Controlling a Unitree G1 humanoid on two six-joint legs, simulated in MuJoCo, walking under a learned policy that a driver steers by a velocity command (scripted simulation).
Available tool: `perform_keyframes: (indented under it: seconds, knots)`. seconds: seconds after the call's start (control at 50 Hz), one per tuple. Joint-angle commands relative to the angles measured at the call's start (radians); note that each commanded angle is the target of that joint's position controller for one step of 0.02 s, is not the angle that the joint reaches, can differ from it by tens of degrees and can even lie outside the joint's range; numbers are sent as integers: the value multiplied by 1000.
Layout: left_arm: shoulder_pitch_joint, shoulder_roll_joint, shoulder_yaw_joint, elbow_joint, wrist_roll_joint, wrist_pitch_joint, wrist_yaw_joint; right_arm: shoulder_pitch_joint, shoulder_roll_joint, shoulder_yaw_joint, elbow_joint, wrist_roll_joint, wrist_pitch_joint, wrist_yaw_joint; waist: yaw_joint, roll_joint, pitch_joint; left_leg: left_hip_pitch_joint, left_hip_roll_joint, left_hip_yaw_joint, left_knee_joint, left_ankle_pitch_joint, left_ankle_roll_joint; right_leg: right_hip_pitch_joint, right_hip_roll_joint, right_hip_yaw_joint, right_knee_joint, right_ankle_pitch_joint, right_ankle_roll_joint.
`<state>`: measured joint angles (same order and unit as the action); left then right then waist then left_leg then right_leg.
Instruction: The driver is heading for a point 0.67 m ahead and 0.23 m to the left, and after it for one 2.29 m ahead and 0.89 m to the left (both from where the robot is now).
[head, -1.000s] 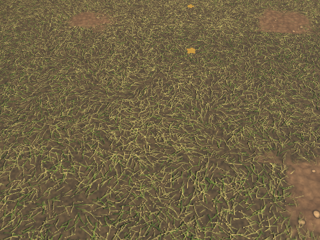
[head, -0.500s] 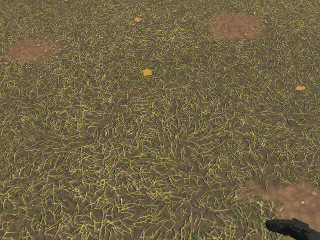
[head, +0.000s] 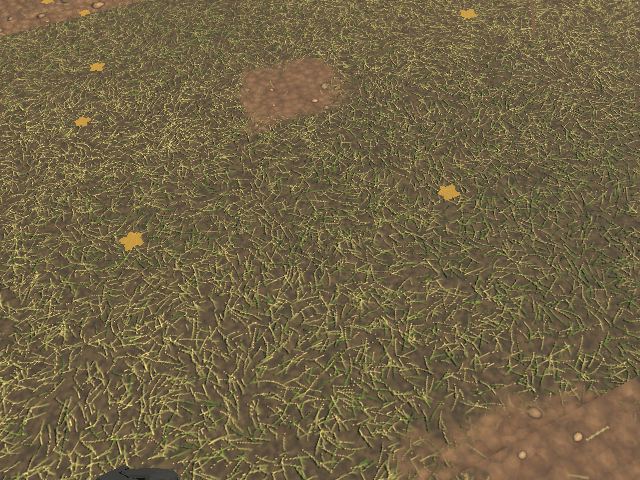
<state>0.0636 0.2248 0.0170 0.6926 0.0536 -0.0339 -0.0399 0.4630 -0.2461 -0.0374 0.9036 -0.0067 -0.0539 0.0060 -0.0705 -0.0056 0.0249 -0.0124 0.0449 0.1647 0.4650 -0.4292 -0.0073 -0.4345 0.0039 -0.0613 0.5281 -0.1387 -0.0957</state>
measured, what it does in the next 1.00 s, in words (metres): goes down, turning left: left foot 0.16 m lower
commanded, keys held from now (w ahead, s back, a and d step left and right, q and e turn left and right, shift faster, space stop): w+q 1.00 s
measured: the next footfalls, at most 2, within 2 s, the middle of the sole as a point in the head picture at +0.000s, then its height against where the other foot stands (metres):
left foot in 0.74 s outside the picture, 0.16 m lower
right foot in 1.18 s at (250, 397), level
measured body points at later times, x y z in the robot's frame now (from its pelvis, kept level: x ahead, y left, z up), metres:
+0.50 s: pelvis +0.22 +0.01 -0.01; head +0.23 +0.02 +0.44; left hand +0.15 +0.27 -0.15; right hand +0.42 -0.21 -0.12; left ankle +0.26 +0.13 -0.68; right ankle +0.10 -0.08 -0.73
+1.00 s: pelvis +0.47 +0.17 -0.16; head +0.51 +0.19 +0.29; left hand +0.53 +0.45 -0.27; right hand +0.58 -0.06 -0.31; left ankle +0.46 +0.22 -0.89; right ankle +0.66 +0.09 -0.81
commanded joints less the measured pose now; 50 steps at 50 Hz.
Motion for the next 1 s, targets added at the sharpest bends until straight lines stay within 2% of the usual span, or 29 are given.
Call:
perform_keyframes:
  seconds: [0.02, 0.04, 0.06, 0.08, 0.12, 0.18, 0.26, 0.3, 0.38, 0.48, 0.5, 0.52, 0.56, 0.58, 0.62, 0.64, 0.7, 0.72, 0.74, 0.76, 0.78, 0.8, 0.84, 0.86, 0.88, 0.9, 0.92, 0.96, 1.0]
  knots:
    - [433, 297, 89, 61, 5, -13, 42, 53, -22, 1, -123, 20, -8, 6, 173, -285, -319, -588, -73, -56, 742, -128, 60, 753, -438, 684, -229, -232, -204]
    - [400, 258, 88, 56, -34, -8, 47, -46, -134, -29, -118, -1, 1, -6, 204, -123, -229, -694, -46, -212, 813, -88, 73, 673, -407, 651, -247, -203, -195]
    - [315, 198, 68, 54, -34, -12, 50, -89, -131, -34, -129, 9, -5, -2, 156, -84, -93, -681, -11, -236, 771, 0, 81, 530, -364, 469, -257, -63, -161]
    - [266, 142, 52, 59, -32, -22, 44, -79, -110, -30, -115, 14, -5, 0, 114, -58, -40, -618, 18, -230, 700, 57, 77, 419, -315, 355, -288, 60, -122]
    - [218, 89, 38, 65, -36, -42, 46, -26, -86, -30, -77, -12, 23, 6, 60, -88, -14, -519, 39, -231, 621, 104, 59, 311, -253, 219, -328, 135, -71]
    - [232, 112, 45, 84, -41, -65, 49, -78, -71, -36, -89, -9, 53, 21, 43, -80, 6, -519, 25, -220, 555, 192, 48, 286, -234, 124, -368, 240, -68]
    - [263, 129, 53, 113, -43, -62, 57, -189, -43, -22, -134, -30, 63, 33, 58, -73, 13, -517, 18, -168, 455, 362, 44, 274, -205, -14, -355, 356, -70]
    - [290, 139, 57, 119, -23, -75, 56, -184, -65, -30, -125, -36, 68, 36, 66, -75, -20, -538, 24, -154, 549, 486, 69, 321, -247, -23, -284, 384, -90]
    - [400, 150, 65, 159, -21, -65, 57, -267, -105, -50, -162, -49, 81, 39, 115, -44, 32, -751, 31, -195, 596, 379, 106, 507, -319, 3, -186, 432, -109]
    - [445, 167, 70, 181, -20, -54, 67, -359, -96, -59, -197, -54, 87, 45, 147, -48, 110, -824, 14, -148, 604, 264, 126, 578, -354, -33, -96, 525, -74]
    - [491, 152, 63, 196, -14, -67, 61, -453, -91, -62, -230, -41, 78, 45, 190, -55, 143, -909, 8, -127, 551, 338, 123, 629, -323, -26, -111, 375, -61]
    - [584, 125, 59, 250, -9, -83, 78, -568, -93, -69, -269, -44, 68, 44, 235, -74, 201, -1110, 45, -252, 520, 398, 125, 778, -380, 51, -111, 212, -39]
    - [563, 144, 63, 268, 6, -98, 91, -581, -100, -71, -275, -43, 48, 37, 237, -76, 218, -1192, 34, -267, 425, 363, 113, 840, -389, 35, -91, 176, -8]
    - [484, 133, 58, 247, 12, -101, 95, -569, -73, -58, -274, -28, 31, 52, 206, 0, 222, -1011, 29, -190, 216, 560, 99, 654, -311, -74, -63, 60, 19]
    - [427, 64, 28, 256, -33, -104, 115, -542, 13, -23, -232, -35, 13, 111, 181, 49, 150, -480, 2, -71, 4, 1025, 84, 294, -238, -203, -34, -135, 44]
    - [403, 84, 29, 253, -40, -104, 117, -480, 15, -22, -191, -33, 23, 120, 157, 32, 132, -351, -15, -64, 31, 1084, 77, 223, -240, -218, 14, -149, 39]
    - [416, 128, 38, 260, -42, -69, 105, -107, -62, -50, -13, -48, 40, 52, 20, 7, -35, -120, -45, -23, -30, 1043, 126, 352, -254, -215, 544, 217, 40]
    - [421, 136, 43, 269, -61, -43, 96, 41, -111, -68, 38, -68, 31, 25, -73, 12, -117, 112, -49, -15, -103, 1056, 155, 273, -209, -220, 856, 216, 49]
    - [427, 116, 54, 282, -73, -31, 94, 72, -202, -95, 67, -84, 26, 12, -122, 192, -94, 282, 27, -121, -124, 1078, 217, 22, -52, -211, 1335, -592, 69]
    - [530, 78, 47, 202, -94, -44, 94, 74, -341, -113, 46, -71, 24, 13, -4, 307, -316, 723, 275, -337, 343, 1791, 317, -398, -50, -34, 1631, -783, 97]
    - [432, 101, 34, 141, -84, -62, 88, 88, -330, -114, -1, -19, 30, 8, -79, 127, -511, 755, 358, -510, 273, 1635, 393, -478, -98, 76, 1557, -641, 107]
    - [344, 118, 34, 126, -59, -58, 87, 56, -272, -99, -13, -5, 43, -6, -67, -37, -450, 602, 335, -546, 137, 1197, 378, -497, -127, 78, 1433, -547, 109]
    - [312, 69, 21, 122, 2, -32, 78, -21, -218, -78, -10, -9, 50, -41, 10, -34, -296, 273, 363, -754, -44, 683, 445, -554, -119, 72, 1404, -480, 123]
    - [330, 77, 16, 127, 37, -8, 69, -74, -177, -64, -38, 1, 33, -40, 55, -90, -213, 32, 351, -750, -91, 462, 433, -463, -163, 114, 1305, -455, 115]
    - [283, 77, 21, 107, 18, 6, 70, -140, -130, -42, -41, -7, 15, -26, 115, -103, -97, -230, 296, -667, -142, 374, 383, -364, -177, 140, 1068, -274, 118]
    - [246, 71, 19, 101, 16, 17, 73, -156, -142, -44, -44, -23, 0, -18, 122, -58, -42, -369, 265, -666, -152, 426, 387, -309, -167, 125, 1026, -250, 121]
    - [154, 60, 15, 47, 1, 20, 63, -171, -157, -46, -41, -7, -8, -21, 140, -74, 18, -497, 164, -556, -219, 432, 347, -212, -173, 118, 751, -126, 156]
    - [143, 41, 2, 49, 2, 9, 57, -180, -150, -48, -46, -7, -9, -21, 132, 32, -23, -507, 86, -454, -184, 599, 312, -79, -146, 83, 551, 5, 171]
    - [100, 30, -5, 35, -22, 3, 50, -141, -128, -49, -55, 6, -2, -11, 92, 67, -64, -414, 65, -436, -159, 603, 286, -43, -118, 84, 398, 110, 157]
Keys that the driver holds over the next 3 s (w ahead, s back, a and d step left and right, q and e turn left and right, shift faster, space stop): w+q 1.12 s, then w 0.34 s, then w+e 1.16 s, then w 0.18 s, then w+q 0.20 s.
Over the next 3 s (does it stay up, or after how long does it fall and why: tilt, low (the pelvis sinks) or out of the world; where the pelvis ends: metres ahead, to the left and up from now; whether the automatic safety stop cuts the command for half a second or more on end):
stays up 1.35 0.53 -0.31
